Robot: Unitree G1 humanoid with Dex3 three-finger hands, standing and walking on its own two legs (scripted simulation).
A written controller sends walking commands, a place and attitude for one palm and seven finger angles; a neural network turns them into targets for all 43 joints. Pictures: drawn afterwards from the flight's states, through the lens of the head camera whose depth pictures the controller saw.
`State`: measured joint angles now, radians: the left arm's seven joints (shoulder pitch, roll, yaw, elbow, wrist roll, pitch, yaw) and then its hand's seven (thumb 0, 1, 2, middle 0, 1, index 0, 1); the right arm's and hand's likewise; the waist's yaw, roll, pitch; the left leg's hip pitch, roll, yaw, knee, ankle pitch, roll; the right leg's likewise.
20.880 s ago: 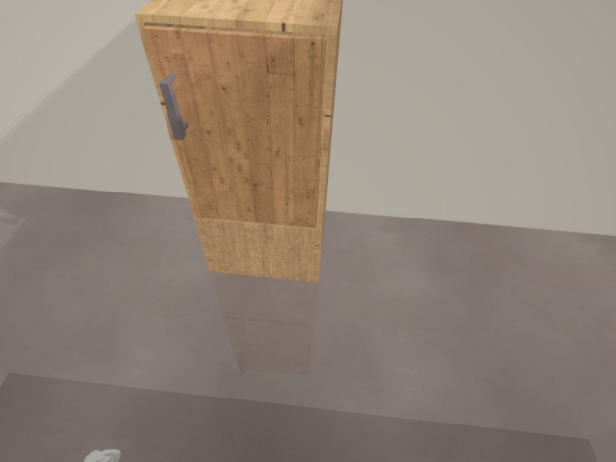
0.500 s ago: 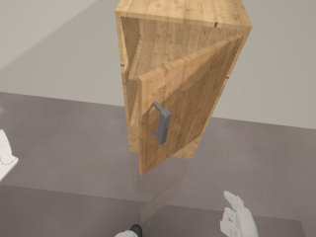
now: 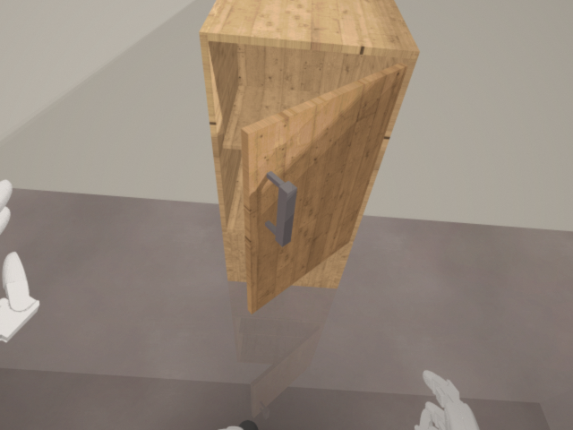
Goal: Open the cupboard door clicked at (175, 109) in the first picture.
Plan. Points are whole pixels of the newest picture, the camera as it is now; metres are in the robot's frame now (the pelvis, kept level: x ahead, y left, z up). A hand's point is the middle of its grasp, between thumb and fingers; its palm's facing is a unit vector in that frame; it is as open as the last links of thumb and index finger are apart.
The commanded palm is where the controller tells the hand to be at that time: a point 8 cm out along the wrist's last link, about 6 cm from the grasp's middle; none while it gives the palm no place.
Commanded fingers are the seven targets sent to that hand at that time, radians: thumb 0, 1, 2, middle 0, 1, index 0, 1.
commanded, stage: stop stepping back and stand still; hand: left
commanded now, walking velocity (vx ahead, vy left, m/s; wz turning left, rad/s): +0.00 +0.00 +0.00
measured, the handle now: (278, 209) +0.49 +0.03 +0.00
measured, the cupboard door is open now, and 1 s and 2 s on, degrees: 43 43 43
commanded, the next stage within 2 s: let the arm hang, fingers relaxed in 0.32 s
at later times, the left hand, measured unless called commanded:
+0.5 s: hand (41, 335) +0.21 +0.29 +0.08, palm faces +0.29 -0.83 -0.48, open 7.4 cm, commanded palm none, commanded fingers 0.00 0.90 0.90 -0.20 -0.30 -0.20 -0.30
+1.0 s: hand out of the picture -0.10 +0.24 -0.16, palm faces +0.03 -0.97 -0.25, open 7.3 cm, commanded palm none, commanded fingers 0.00 0.90 0.90 -0.20 -0.30 -0.20 -0.30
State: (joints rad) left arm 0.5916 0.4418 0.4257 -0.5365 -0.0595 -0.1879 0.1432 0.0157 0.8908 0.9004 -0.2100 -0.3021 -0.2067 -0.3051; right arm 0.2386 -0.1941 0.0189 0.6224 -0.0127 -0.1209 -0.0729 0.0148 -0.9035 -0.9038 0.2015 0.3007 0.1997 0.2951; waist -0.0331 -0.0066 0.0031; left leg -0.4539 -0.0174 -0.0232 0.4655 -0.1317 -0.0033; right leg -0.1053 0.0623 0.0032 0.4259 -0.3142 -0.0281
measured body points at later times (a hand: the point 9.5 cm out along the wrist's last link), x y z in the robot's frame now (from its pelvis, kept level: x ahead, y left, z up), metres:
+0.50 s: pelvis +0.00 +0.03 -0.01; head -0.02 +0.01 +0.44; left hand +0.19 +0.33 +0.10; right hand +0.15 -0.22 -0.11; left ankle +0.02 +0.13 -0.73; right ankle -0.05 -0.07 -0.73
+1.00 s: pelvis -0.04 +0.03 +0.01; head -0.02 +0.04 +0.46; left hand -0.10 +0.29 -0.14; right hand -0.02 -0.21 -0.15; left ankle +0.01 +0.13 -0.73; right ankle -0.05 -0.07 -0.73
